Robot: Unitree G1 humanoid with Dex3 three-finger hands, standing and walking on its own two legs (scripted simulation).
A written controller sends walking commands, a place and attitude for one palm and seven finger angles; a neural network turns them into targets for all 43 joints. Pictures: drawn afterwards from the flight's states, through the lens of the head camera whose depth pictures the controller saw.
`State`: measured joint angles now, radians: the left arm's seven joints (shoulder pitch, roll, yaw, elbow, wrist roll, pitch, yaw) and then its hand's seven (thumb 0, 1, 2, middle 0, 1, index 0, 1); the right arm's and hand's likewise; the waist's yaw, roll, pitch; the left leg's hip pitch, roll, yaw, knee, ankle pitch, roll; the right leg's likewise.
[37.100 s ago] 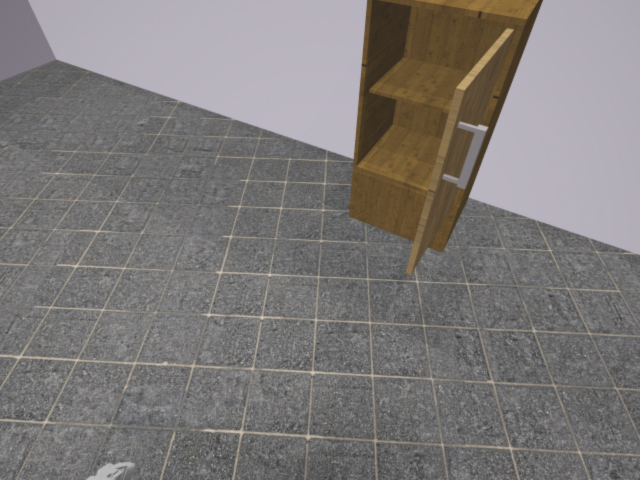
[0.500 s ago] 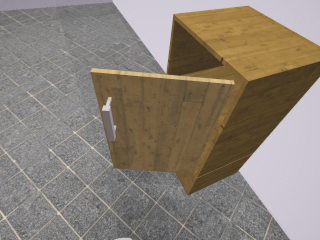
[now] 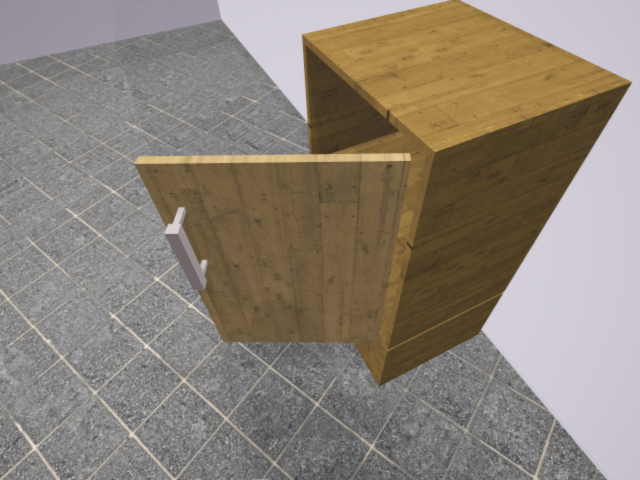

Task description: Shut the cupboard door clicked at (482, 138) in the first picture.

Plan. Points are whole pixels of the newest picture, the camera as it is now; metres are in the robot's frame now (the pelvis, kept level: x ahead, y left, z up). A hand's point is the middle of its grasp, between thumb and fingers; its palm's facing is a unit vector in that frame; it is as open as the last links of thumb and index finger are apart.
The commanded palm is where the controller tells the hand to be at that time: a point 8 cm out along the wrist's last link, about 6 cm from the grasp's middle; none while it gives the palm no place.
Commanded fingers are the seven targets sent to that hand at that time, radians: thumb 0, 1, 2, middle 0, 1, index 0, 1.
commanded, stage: come to a stop and stand still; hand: left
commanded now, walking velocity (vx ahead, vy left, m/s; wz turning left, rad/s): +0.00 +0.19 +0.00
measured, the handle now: (190, 250) +0.47 +0.27 -0.05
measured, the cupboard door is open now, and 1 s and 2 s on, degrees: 63 63 63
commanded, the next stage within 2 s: look again from close up in 0.70 s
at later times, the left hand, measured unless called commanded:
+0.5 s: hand out of the picture -0.03 +0.24 -0.18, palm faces +0.07 -0.98 -0.19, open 7.4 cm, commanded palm none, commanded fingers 0.00 0.90 0.90 -0.20 -0.30 -0.20 -0.30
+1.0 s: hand out of the picture -0.01 +0.25 -0.18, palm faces +0.01 -0.97 -0.23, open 7.4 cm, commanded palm none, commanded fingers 0.00 0.90 0.90 -0.20 -0.30 -0.20 -0.30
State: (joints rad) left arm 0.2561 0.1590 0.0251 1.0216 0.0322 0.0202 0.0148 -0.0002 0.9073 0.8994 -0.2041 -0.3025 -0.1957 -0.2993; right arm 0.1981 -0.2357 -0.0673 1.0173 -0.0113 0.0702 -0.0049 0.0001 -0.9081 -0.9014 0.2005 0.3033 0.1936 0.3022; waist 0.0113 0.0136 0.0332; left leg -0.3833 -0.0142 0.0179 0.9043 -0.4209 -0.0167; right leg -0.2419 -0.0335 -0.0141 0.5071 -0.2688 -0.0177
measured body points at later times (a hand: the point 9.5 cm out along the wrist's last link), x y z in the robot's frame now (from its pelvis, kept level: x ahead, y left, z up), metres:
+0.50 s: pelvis -0.03 +0.06 +0.00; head -0.01 +0.07 +0.45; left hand -0.03 +0.29 -0.17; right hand +0.04 -0.17 -0.15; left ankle -0.05 +0.15 -0.74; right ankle -0.03 -0.08 -0.74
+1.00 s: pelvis -0.03 +0.06 -0.01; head -0.02 +0.06 +0.44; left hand -0.01 +0.30 -0.16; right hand -0.03 -0.17 -0.16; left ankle -0.05 +0.15 -0.74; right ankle -0.03 -0.08 -0.74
